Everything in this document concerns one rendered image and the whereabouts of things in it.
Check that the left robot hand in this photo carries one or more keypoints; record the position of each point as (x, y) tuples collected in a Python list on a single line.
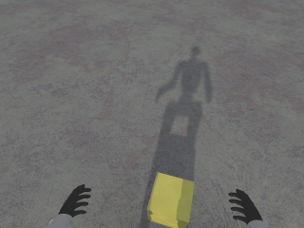
[(71, 203)]

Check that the left robot forearm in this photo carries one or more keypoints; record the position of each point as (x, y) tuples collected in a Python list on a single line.
[(61, 221)]

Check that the right robot hand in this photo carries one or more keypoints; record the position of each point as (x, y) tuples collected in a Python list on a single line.
[(249, 209)]

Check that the carton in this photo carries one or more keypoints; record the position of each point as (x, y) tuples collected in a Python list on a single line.
[(170, 201)]

